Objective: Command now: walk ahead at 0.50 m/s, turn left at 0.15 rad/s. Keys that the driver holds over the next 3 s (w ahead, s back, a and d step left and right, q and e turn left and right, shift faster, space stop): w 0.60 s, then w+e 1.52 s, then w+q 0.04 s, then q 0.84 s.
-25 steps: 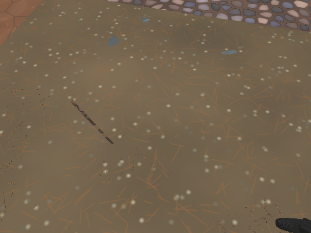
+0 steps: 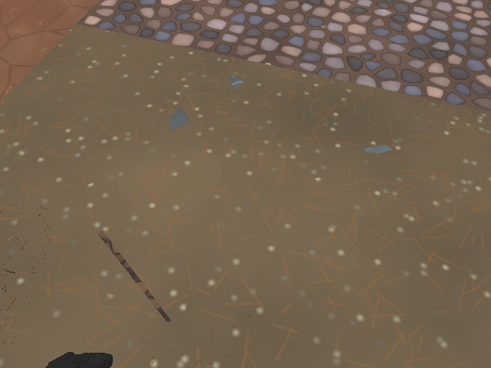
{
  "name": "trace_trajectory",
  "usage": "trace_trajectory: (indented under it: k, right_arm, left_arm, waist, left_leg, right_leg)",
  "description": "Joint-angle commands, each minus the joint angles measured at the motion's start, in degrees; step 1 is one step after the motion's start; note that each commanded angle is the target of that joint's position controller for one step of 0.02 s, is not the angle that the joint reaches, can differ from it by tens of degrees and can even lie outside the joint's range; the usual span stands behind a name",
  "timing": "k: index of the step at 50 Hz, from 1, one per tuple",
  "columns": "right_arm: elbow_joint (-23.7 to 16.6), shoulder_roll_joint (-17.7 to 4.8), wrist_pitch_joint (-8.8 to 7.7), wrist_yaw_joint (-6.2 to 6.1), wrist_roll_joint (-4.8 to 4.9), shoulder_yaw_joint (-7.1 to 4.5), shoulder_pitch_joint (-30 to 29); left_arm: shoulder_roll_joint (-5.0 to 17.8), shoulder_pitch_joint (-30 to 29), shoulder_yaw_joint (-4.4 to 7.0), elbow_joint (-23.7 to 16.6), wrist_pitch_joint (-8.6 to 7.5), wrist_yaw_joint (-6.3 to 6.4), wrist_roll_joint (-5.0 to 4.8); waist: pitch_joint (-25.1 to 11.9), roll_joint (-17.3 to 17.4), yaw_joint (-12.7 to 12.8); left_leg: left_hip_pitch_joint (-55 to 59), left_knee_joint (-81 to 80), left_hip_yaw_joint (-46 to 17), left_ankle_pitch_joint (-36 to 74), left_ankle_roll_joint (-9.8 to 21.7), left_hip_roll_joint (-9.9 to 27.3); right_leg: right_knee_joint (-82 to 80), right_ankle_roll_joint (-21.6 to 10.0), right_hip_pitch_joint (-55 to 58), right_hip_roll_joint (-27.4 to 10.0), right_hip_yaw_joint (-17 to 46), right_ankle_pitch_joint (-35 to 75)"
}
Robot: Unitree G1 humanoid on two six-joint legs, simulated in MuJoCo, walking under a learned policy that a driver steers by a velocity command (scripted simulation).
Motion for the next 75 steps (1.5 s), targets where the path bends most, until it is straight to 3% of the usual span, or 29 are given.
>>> trace_trajectory:
  k: [1, 5, 6, 7, 8, 9, 11, 15, 22, 27, 29, 31, 32, 33, 34, 35, 39, 44, 53, 56, 58, 59, 60, 61, 62, 63, 65, 69, 75]
  right_arm:
    - [-0.7, -9.8, -0.01, -0.45, 0.16, -2.75, 3.4]
    - [-0.6, -9.7, 0.98, -0.74, -0.16, -2.52, 1.5]
    - [-2.0, -7.3, 1.01, -0.88, -1.24, -1.4, 1.5]
    - [-1.9, -1.8, 0.0, -0.48, -0.27, 0.11, 10.3]
    - [-1.4, -6.6, -0.68, -0.3, 0.33, -0.54, 7.0]
    - [-3.2, -9.5, -1.07, -0.1, 1.33, -1.43, 0.3]
    - [-4.7, -8.3, -1.52, -0.18, 0.05, -1.31, -5.5]
    - [-3.6, -4.7, -0.31, -0.1, -0.31, -0.86, -2.4]
    - [-6.5, -2.5, -1.2, 0.69, -0.38, 0.37, -15.5]
    - [-8.7, -4.0, -1.82, 1.94, 0.14, -0.06, -21.0]
    - [-8.2, -5.3, -2.01, 2.17, 0.0, -0.65, -18.5]
    - [-4.5, -9.4, -2.04, 1.47, -0.54, -2.87, -5.2]
    - [-3.2, -13.9, -1.78, 0.73, -1.23, -4.03, 5.1]
    - [-2.4, -16.1, -1.48, 1.09, -1.3, -4.28, 5.7]
    - [-3.0, -10.2, -1.49, 1.11, -0.69, -2.92, 4.5]
    - [-3.0, -8.4, -1.66, 0.93, -0.55, -2.2, 1.1]
    - [-2.4, -4.5, -3.06, 1.06, -1.68, -1.33, -7.1]
    - [0.5, -6.1, -3.76, 0.22, -2.02, -2.09, -6.4]
    - [4.6, -9.3, -0.97, -0.9, -0.48, -3.04, -0.7]
    - [4.3, -11.4, 0.45, -1.5, 0.03, -3.63, -2.1]
    - [3.8, -12.6, 1.3, -2.05, 0.29, -3.9, -3.6]
    - [3.2, -11.9, 1.03, -2.25, 0.19, -3.47, -4.4]
    - [0.4, -3.8, -0.23, -1.47, -2.12, -1.11, 0.1]
    - [-0.8, -4.7, -2.8, -0.5, -0.99, -0.48, -1.8]
    - [-2.5, -8.3, -4.41, 0.34, 1.26, -1.5, -8.1]
    - [-3.3, -8.0, -5.24, 0.44, 1.51, -1.18, -9.8]
    - [-2.1, -8.5, -4.86, -0.19, -0.88, -1.89, -9.2]
    - [-2.9, -5.9, -2.49, -0.27, -1.8, -1.46, -9.1]
    - [-6.1, -4.1, -2.84, 0.55, -0.77, -0.34, -21.3]
  left_arm:
    - [5.3, -7.4, 1.38, -6.0, -1.4, -0.84, -0.15]
    - [9.1, 6.4, 3.51, -2.7, -1.63, -0.46, 0.21]
    - [12.5, 16.4, 4.29, -1.3, -1.6, -0.09, 0.87]
    - [16.0, 20.8, 5.42, 0.7, -1.14, -0.4, 0.64]
    - [10.3, 21.6, 4.01, 0.9, -0.96, -0.55, -0.81]
    - [8.3, 17.4, 3.27, 0.4, -0.73, -0.2, -0.69]
    - [6.8, 11.4, 2.56, -0.3, -0.27, 0.03, 0.49]
    - [6.2, 10.0, 2.26, 0.6, -1.04, 0.09, 0.21]
    - [9.6, 14.2, 3.17, 3.5, -0.12, 1.01, -0.66]
    - [10.7, 17.7, 3.62, 6.2, 1.24, 1.33, -1.24]
    - [11.5, 16.9, 3.93, 6.6, 1.87, 1.66, -1.26]
    - [9.6, 16.4, 3.12, 6.4, 2.28, 1.88, -0.94]
    - [5.6, 17.0, 1.46, 4.8, 2.12, 1.94, 0.86]
    - [0.8, 24.0, 0.14, 4.3, 1.05, 1.61, -0.35]
    - [7.8, 19.6, 1.74, 5.1, 0.42, 1.41, -1.72]
    - [9.7, 14.7, 2.55, 3.6, 0.07, 1.24, -2.51]
    - [6.2, 14.7, 2.75, 4.2, 1.97, 1.56, -1.59]
    - [4.0, 10.8, 2.74, 2.6, 3.3, 1.65, -1.19]
    - [1.7, -3.6, 1.46, -4.3, 2.67, -1.51, -0.93]
    - [3.7, -1.6, 2.51, -5.6, 2.99, -2.27, -1.0]
    - [7.6, 9.4, 4.78, -3.7, 3.34, -1.84, -1.2]
    - [11.2, 19.0, 6.74, -1.4, 3.73, -0.81, -1.15]
    - [17.5, 20.7, 7.96, -0.8, 3.93, 0.3, -1.43]
    - [16.0, 20.6, 7.05, -2.9, 2.96, 0.04, -1.0]
    - [12.0, 19.3, 5.91, -2.6, 2.27, -0.13, -0.57]
    - [10.0, 16.4, 5.39, -2.7, 1.79, -0.1, -0.77]
    - [6.6, 9.9, 4.24, -4.1, 1.53, 0.15, -0.4]
    - [8.6, 9.8, 4.68, -4.5, 1.38, 1.33, -0.39]
    - [10.2, 14.8, 5.22, -2.7, 2.5, 2.56, -1.0]
  waist:
    - [2.1, 6.7, -0.7]
    - [-6.9, 7.5, 7.3]
    - [-15.9, 2.9, 11.1]
    - [-23.7, -13.7, 8.0]
    - [-22.0, -9.4, 10.5]
    - [-12.7, -4.9, 10.7]
    - [-3.7, 1.1, 7.8]
    - [-2.6, -1.8, 4.0]
    - [0.5, -0.4, 8.1]
    - [1.9, -1.1, 8.8]
    - [0.3, -1.8, 6.6]
    - [-8.4, -0.2, -0.1]
    - [-17.8, 8.2, -3.5]
    - [-23.2, 22.4, 0.5]
    - [-17.8, 13.9, -2.1]
    - [-10.4, 11.1, -1.5]
    - [-3.3, 9.1, 4.2]
    - [0.1, 6.1, 4.4]
    - [4.3, 4.5, -0.5]
    - [0.8, 7.3, 2.6]
    - [-5.6, 8.1, 9.3]
    - [-10.3, 5.2, 14.3]
    - [-14.3, -9.4, 9.5]
    - [-23.4, -7.4, 10.1]
    - [-17.3, -3.0, 12.0]
    - [-10.9, 0.1, 10.0]
    - [-5.2, 2.7, 5.2]
    - [-3.2, 1.5, 3.4]
    - [-1.7, -1.8, 8.4]
  left_leg:
    - [1.1, -1.9, -9.3, 19.2, 7.5, 17.8]
    - [1.7, 15.0, -6.0, 42.5, 3.8, 14.3]
    - [-8.5, 31.1, -3.8, 30.6, 1.8, 10.8]
    - [-31.2, 52.1, -0.4, -8.4, -3.0, 0.7]
    - [-38.8, 57.7, -5.8, -15.9, -2.9, 2.3]
    - [-42.3, 58.6, -4.5, -11.3, -2.7, 5.4]
    - [-39.9, 52.5, -1.2, -3.8, -2.9, 9.8]
    - [-33.6, 43.8, 0.3, -0.6, -4.5, 12.4]
    - [-31.4, 19.7, 3.3, 19.8, -5.9, 11.0]
    - [-31.7, 13.0, 2.8, 17.0, -3.6, 9.7]
    - [-27.2, 11.3, 3.8, 13.1, -2.0, 8.5]
    - [-6.3, 9.8, 4.8, 13.5, 1.2, 7.6]
    - [10.9, 11.5, -8.9, 14.8, 4.9, 20.0]
    - [24.0, 3.8, -33.6, 0.5, 12.6, 29.6]
    - [19.8, 0.6, -32.6, -7.5, 10.4, 27.9]
    - [12.7, -0.6, -24.0, -5.9, 8.2, 26.4]
    - [-4.4, -7.5, -7.3, 9.5, 6.1, 20.4]
    - [-5.0, -10.3, 3.5, 20.0, 6.3, 19.8]
    - [7.1, -7.2, 13.7, 29.3, 4.0, 21.8]
    - [10.3, 1.7, 16.1, 53.1, 2.3, 22.2]
    - [7.2, 17.9, 17.4, 62.6, 0.5, 20.8]
    - [-3.2, 32.7, 17.8, 51.7, -1.8, 18.4]
    - [-29.0, 53.7, 16.3, 1.4, -5.5, 8.7]
    - [-39.6, 64.7, 2.0, -18.2, -6.0, 2.1]
    - [-45.1, 64.4, -2.0, -13.4, -4.6, 6.1]
    - [-44.5, 59.3, -1.3, -8.3, -3.6, 8.6]
    - [-37.3, 49.9, -0.9, -3.3, -4.4, 12.0]
    - [-32.4, 39.8, 1.2, 1.8, -8.1, 11.7]
    - [-25.5, 16.4, 1.9, 21.4, -9.2, 6.7]
  right_leg:
    - [-3.5, -2.2, 0.1, 1.3, -0.5, -2.8]
    - [-6.0, -7.4, 21.0, 4.3, -3.8, -6.7]
    - [-3.2, -11.3, 38.4, -4.9, 6.2, -3.6]
    - [-7.9, -21.0, 58.7, -17.4, 32.9, -16.3]
    - [-14.1, -19.7, 58.8, -17.3, 40.2, -28.1]
    - [-15.5, -17.1, 51.4, -15.5, 31.8, -28.8]
    - [-18.2, -15.8, 36.6, -11.4, 21.4, -17.4]
    - [-22.9, -16.3, 27.9, -8.2, 12.3, -6.3]
    - [-25.2, -13.8, 27.1, -5.3, 2.6, -3.8]
    - [-21.7, -12.5, 35.0, -9.3, 4.2, -2.9]
    - [-17.6, -11.3, 37.4, -10.0, 4.1, 4.1]
    - [-0.9, -8.4, 32.1, -5.2, 0.6, 13.8]
    - [18.3, -6.1, 20.0, -0.8, -1.9, -4.8]
    - [34.2, -3.6, 0.2, 7.8, 0.4, -39.1]
    - [39.6, -3.9, -5.8, 4.7, 5.8, -38.6]
    - [39.4, -4.4, -8.0, 2.3, 4.9, -32.8]
    - [33.1, -2.5, 0.7, -3.0, 4.0, -20.6]
    - [25.0, -0.9, -4.3, -2.7, 5.1, -10.6]
    - [4.1, -4.0, -6.2, -0.7, -3.5, -5.3]
    - [3.3, -7.0, 0.9, 3.6, -8.0, -13.5]
    - [1.4, -10.2, 16.2, 7.8, -9.6, -15.7]
    - [-2.6, -12.8, 32.8, 7.0, -4.8, -12.8]
    - [-4.1, -21.4, 53.2, -7.7, 22.7, -15.7]
    - [-13.7, -28.7, 60.7, -15.4, 47.0, -22.2]
    - [-15.8, -24.9, 57.3, -13.6, 39.1, -20.5]
    - [-15.8, -22.5, 49.0, -10.9, 30.6, -16.7]
    - [-17.3, -19.6, 34.8, -6.4, 20.9, -5.5]
    - [-20.0, -19.6, 24.1, -3.7, 15.0, 2.3]
    - [-18.4, -14.5, 19.8, -0.1, 12.9, -9.2]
